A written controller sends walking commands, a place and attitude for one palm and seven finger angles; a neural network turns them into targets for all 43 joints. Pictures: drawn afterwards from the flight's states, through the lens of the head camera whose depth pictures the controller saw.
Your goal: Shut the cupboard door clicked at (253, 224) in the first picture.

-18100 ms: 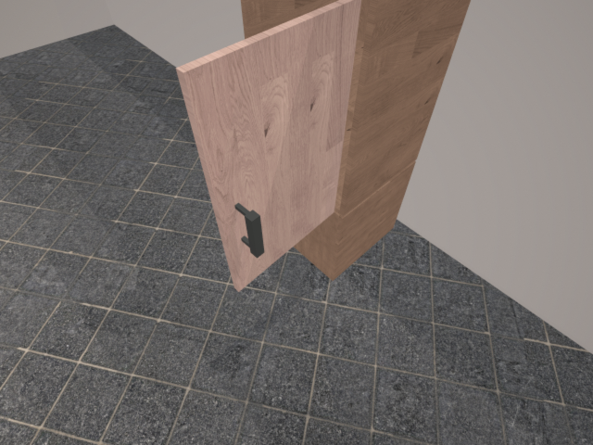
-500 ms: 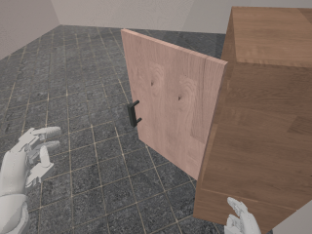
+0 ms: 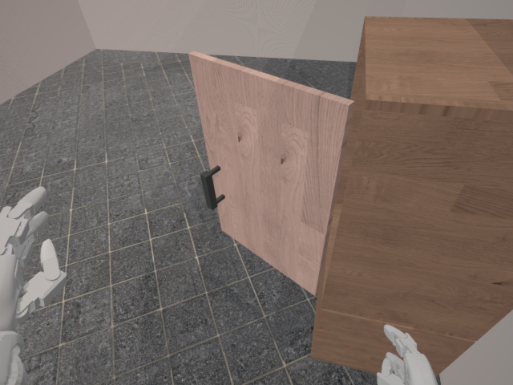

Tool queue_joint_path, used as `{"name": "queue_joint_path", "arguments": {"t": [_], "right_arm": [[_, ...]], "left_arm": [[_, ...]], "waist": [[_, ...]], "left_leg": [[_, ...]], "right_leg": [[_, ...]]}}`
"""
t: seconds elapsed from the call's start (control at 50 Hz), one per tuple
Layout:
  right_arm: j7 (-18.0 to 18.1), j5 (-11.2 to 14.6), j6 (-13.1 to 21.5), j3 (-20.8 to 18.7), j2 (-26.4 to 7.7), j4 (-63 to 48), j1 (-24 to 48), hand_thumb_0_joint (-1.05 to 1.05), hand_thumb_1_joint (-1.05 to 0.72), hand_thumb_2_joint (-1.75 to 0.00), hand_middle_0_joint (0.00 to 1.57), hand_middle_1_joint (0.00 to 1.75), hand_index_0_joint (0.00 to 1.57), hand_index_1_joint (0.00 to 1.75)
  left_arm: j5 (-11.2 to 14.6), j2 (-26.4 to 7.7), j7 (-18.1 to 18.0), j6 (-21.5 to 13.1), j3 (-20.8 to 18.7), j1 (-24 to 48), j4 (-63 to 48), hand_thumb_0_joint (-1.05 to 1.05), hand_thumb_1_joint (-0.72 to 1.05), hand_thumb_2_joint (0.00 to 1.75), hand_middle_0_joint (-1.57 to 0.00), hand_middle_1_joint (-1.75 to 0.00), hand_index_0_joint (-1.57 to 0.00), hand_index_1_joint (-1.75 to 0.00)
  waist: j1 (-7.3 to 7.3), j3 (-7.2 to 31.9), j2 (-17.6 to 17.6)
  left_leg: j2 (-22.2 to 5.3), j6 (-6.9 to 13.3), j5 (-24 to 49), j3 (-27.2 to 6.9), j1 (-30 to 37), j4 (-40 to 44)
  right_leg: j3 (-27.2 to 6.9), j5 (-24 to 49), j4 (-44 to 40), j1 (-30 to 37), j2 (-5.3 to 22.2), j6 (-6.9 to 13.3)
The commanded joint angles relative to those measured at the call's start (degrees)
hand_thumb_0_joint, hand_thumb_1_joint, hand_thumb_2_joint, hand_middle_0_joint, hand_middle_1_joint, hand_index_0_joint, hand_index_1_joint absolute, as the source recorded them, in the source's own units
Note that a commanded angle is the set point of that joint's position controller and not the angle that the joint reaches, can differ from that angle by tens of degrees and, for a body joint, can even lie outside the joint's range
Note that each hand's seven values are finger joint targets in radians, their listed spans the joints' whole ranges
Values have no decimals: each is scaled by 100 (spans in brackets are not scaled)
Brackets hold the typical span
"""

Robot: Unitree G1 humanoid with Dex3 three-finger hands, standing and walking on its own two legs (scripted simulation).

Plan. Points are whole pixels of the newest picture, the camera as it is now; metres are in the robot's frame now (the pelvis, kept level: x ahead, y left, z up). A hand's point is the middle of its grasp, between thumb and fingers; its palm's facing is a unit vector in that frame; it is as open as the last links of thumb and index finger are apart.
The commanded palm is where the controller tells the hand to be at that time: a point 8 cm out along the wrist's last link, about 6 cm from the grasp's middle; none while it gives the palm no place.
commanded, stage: step back with the hand held close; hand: left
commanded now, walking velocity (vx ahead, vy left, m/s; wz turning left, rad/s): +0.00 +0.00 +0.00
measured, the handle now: (214, 187) +0.64 +0.21 -0.11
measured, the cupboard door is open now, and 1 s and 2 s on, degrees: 63 63 63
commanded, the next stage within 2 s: stop stepping back and stand still in 1.88 s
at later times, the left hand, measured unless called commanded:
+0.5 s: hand (54, 266) +0.20 +0.28 +0.16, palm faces +0.34 -0.78 -0.52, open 7.4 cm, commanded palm +0.14 +0.32 +0.17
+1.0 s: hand (7, 319) +0.13 +0.29 +0.16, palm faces +0.44 -0.78 -0.44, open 7.4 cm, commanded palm +0.07 +0.33 +0.17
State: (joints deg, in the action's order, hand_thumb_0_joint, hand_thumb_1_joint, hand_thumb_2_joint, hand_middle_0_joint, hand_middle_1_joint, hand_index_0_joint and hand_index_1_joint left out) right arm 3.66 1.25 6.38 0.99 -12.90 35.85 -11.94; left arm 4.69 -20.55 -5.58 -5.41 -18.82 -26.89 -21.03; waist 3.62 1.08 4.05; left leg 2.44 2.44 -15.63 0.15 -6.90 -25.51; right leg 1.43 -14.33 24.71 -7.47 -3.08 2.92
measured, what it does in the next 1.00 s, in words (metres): shifts its weight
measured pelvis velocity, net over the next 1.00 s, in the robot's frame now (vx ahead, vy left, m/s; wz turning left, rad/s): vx -0.08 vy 0.03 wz -0.02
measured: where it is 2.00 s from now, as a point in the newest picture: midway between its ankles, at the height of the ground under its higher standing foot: outside the picture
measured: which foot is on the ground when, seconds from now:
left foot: down 0.00-1.00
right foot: down 0.00-1.00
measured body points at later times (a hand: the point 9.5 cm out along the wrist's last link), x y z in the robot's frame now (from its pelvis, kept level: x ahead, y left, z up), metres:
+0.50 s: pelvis -0.01 +0.02 +0.00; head +0.00 +0.00 +0.45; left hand +0.18 +0.32 +0.19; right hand +0.15 -0.24 -0.09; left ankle -0.02 +0.09 -0.74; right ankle -0.01 -0.08 -0.74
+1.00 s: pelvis -0.08 +0.03 -0.02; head -0.08 +0.04 +0.43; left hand +0.10 +0.33 +0.18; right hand +0.08 -0.22 -0.10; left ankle -0.02 +0.09 -0.74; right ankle -0.01 -0.08 -0.74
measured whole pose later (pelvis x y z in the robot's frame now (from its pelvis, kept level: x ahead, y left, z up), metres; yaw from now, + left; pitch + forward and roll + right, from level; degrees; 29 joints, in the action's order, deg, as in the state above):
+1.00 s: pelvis -0.08 +0.03 -0.02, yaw -1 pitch +0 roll -1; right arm 3.9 0.7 0.9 0.1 -13.3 31.6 -13.7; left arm 1.2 -22.5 -7.5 -13.7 -25.1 -27.8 -26.5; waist 0.4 0.7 0.1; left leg 3.2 5.5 -15.8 3.3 -23.4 -38.4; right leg -0.2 -12.9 36.9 -24.0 -1.7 0.4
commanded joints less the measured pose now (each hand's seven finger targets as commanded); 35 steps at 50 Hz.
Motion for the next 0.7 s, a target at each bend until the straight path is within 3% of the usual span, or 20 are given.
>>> {"name": "queue_joint_path", "arguments": {"t": [0.0,0.06,0.08,0.1,0.12,0.14,0.2,0.28,0.34,0.4,0.54,0.58,0.66,0.68], "right_arm": [[21,-15,304,-212,-538,-910,783,0,-90,-90,20,30,20,30],[7,-16,283,-223,-545,-909,779,0,-90,-90,20,30,20,30],[0,93,164,-201,-690,-1106,609,0,-90,-90,20,30,20,30],[24,-3,107,-304,-697,-981,722,0,-90,-90,20,30,20,30],[3,7,35,-346,-739,-931,675,0,-90,-90,20,30,20,30],[-21,-2,-25,-374,-739,-924,685,0,-90,-90,20,30,20,30],[-4,7,-115,-416,-766,-950,714,0,-90,-90,20,30,20,30],[109,-9,-262,-441,-833,-1090,789,0,-90,-90,20,30,20,30],[145,7,-406,-459,-819,-1222,731,0,-90,-90,20,30,20,30],[147,23,-494,-476,-811,-1316,713,0,-90,-90,20,30,20,30],[167,19,-529,-474,-877,-1433,681,0,-90,-90,20,30,20,30],[182,-3,-502,-478,-919,-1441,718,0,-90,-90,20,30,20,30],[197,10,-421,-465,-914,-1443,624,0,-90,-90,20,30,20,30],[208,-15,-400,-468,-946,-1432,654,0,-90,-90,20,30,20,30]], "left_arm": [[5,-1101,-97,-379,-814,391,-1110,0,90,90,-20,-30,-20,-30],[-4,-1065,-82,-377,-767,455,-1089,0,90,90,-20,-30,-20,-30],[-17,-1956,-192,-670,-1679,1436,-1170,0,90,90,-20,-30,-20,-30],[-53,-1443,-154,-750,-1291,864,-929,0,90,90,-20,-30,-20,-30],[-51,-1135,-109,-774,-1020,405,-673,0,90,90,-20,-30,-20,-30],[-71,-1023,-92,-833,-883,280,-709,0,90,90,-20,-30,-20,-30],[-77,-1144,-131,-939,-942,142,-912,0,90,90,-20,-30,-20,-30],[-66,-1533,-196,-942,-1273,57,-1266,0,90,90,-20,-30,-20,-30],[-38,-1511,-204,-879,-1317,-161,-1317,0,90,90,-20,-30,-20,-30],[-20,-1522,-199,-838,-1389,-416,-1338,0,90,90,-20,-30,-20,-30],[-57,-1455,-239,-865,-1353,-473,-1456,0,90,90,-20,-30,-20,-30],[-103,-1564,-247,-906,-1459,-314,-1524,0,90,90,-20,-30,-20,-30],[-173,-1384,-268,-992,-1340,-93,-1494,0,90,90,-20,-30,-20,-30],[-207,-1512,-270,-1012,-1447,37,-1536,0,90,90,-20,-30,-20,-30]], "waist": [[9,205,-31],[-8,144,-89],[-260,-434,132],[-226,-128,-374],[-284,22,-619],[-300,158,-584],[-317,534,-336],[-289,926,-55],[-293,1104,-116],[-294,1141,-218],[-306,789,-34],[-286,685,51],[-350,418,6],[-329,399,39]], "left_leg": [[-330,-66,1159,-66,-253,395],[-330,-57,1141,-57,-246,387],[-360,17,350,-223,-600,294],[-371,51,246,-311,-563,-71],[-358,63,264,-285,-407,-274],[-368,60,307,-259,-415,-342],[-459,31,697,-277,-388,-156],[-666,4,2094,-365,-383,122],[-742,-52,2729,-390,-552,28],[-767,-81,2734,-422,-790,-6],[-926,114,1066,-698,-1819,452],[-980,201,360,-809,-2269,654],[-1082,364,-1220,-1009,-3049,934],[-1114,406,-1481,-1062,-3238,1022]], "right_leg": [[-283,873,-464,105,397,-177],[-271,852,-471,34,384,-191],[-953,628,-902,-370,695,-172],[-1253,467,-1049,-513,911,-112],[-1381,394,-1118,-694,1039,-65],[-1403,472,-1088,-696,1120,-65],[-1165,1120,-697,-477,1114,-56],[-694,2450,102,-72,757,-200],[-672,2911,406,142,689,-207],[-718,2988,574,203,709,-191],[-758,1763,773,263,512,-278],[-738,1530,893,444,430,-317],[-758,1118,1127,619,354,-344],[-731,1076,1189,726,311,-366]]}}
